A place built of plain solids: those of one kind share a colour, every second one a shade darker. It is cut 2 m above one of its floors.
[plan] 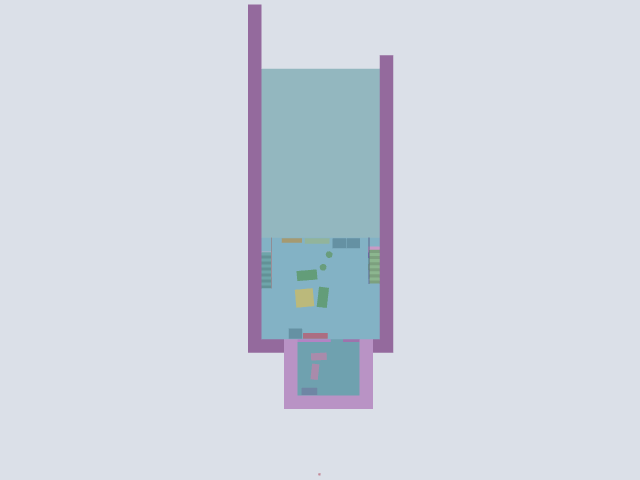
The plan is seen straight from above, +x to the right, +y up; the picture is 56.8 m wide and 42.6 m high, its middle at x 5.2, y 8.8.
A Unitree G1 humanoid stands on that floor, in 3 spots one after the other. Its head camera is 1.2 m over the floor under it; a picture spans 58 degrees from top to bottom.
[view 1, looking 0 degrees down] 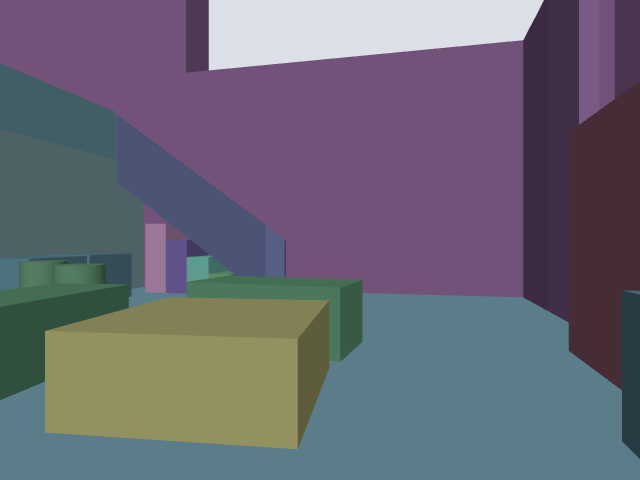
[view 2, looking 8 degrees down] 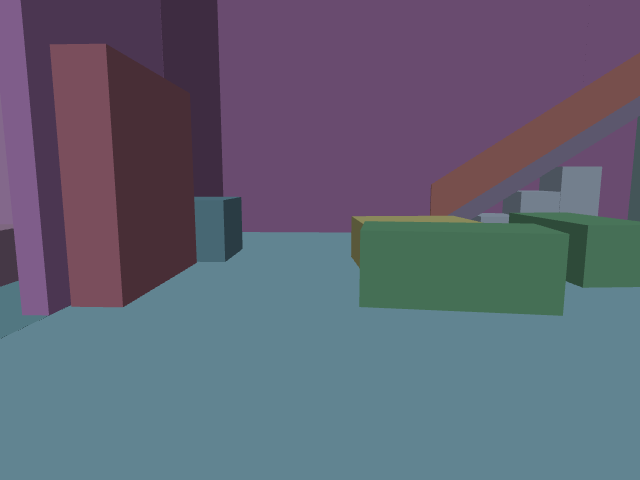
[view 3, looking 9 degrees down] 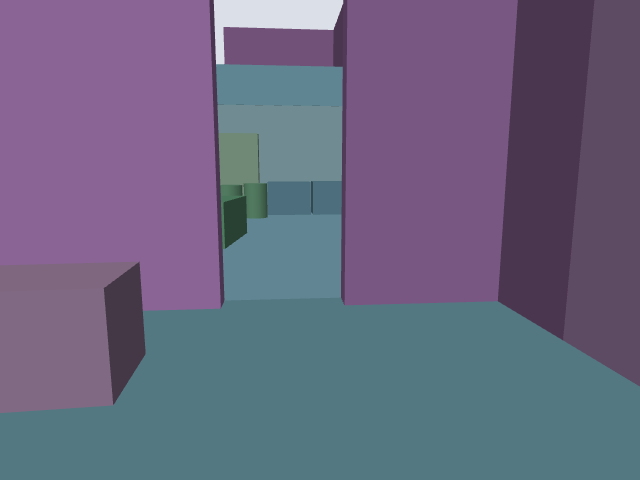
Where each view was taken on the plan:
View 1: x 0.72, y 2.11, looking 13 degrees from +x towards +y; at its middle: wall_brick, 10.04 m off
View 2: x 9.78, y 2.54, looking -178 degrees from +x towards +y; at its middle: floor_gearfloor_concrete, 8.62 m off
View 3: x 6.70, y -4.00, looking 85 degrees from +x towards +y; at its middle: floor_gearfloor_concrete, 7.67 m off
